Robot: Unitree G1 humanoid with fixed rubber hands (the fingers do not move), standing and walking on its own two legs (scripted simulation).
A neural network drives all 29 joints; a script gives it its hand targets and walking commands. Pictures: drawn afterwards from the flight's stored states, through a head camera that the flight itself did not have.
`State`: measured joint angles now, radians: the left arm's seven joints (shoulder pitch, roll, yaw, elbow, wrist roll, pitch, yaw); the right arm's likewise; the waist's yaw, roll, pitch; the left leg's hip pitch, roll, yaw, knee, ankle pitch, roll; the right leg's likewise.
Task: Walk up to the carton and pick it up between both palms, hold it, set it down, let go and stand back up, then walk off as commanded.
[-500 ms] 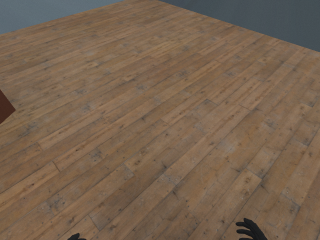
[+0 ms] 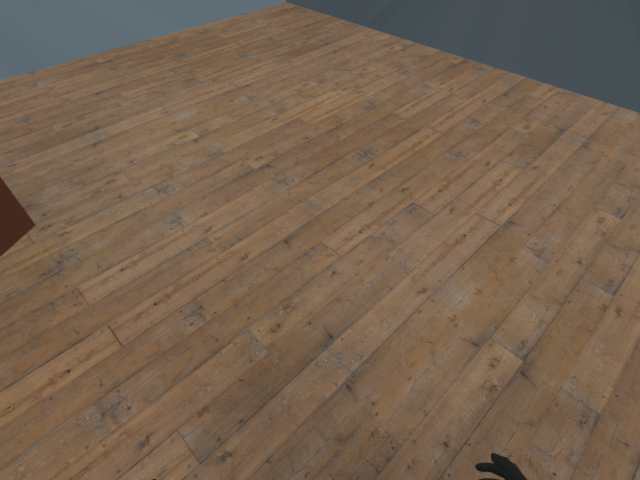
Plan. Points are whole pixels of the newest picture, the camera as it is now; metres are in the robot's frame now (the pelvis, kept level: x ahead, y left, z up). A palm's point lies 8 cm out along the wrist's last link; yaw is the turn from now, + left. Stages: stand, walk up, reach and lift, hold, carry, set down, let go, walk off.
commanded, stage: stand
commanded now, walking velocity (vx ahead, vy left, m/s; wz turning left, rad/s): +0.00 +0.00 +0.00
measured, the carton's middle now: out of the picture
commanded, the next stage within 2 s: walk up in 0.22 s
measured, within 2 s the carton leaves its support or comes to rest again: neither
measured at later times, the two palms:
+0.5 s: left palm out of the picture +0.07 +0.27 -0.12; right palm out of the picture +0.09 -0.25 -0.11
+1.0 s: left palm out of the picture +0.07 +0.44 -0.09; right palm (432, 412) +0.25 -0.15 -0.10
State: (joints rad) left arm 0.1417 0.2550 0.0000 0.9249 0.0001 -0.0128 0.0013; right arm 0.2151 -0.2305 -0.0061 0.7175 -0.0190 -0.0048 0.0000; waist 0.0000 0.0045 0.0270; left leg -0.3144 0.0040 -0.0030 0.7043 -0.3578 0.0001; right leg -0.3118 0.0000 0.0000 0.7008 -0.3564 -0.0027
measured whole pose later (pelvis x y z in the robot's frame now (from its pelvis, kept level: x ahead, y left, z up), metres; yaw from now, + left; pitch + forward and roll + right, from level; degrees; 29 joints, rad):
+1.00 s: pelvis +0.07 +0.11 +0.00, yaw +22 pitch +2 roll +0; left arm 0.14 0.39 0.02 0.89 0.00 -0.11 0.02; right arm 0.25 -0.37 -0.11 0.81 -0.02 0.04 0.11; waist 0.00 -0.01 0.05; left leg -0.39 -0.08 -0.13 0.76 -0.37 0.00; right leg -0.36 -0.05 -0.09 0.66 -0.32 0.00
